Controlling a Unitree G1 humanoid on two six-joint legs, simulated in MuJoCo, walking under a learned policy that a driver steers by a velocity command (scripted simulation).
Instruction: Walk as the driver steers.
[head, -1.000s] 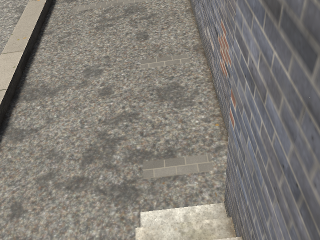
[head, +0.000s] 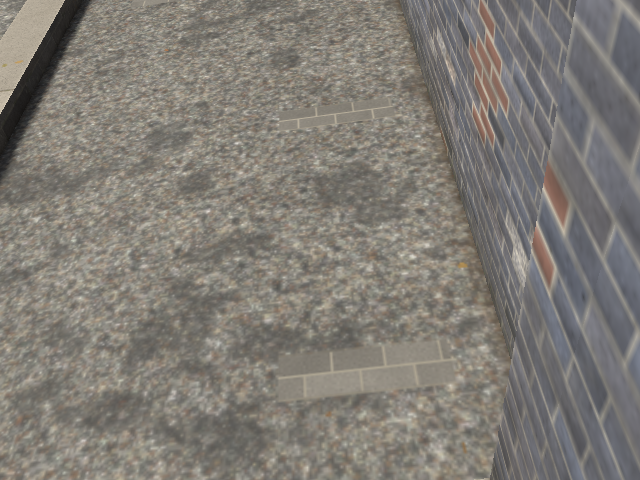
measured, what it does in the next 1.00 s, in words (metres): goes down: left foot 0.22 m lower, then right foot 0.21 m lower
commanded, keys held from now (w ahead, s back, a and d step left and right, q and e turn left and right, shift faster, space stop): w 0.76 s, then no key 0.24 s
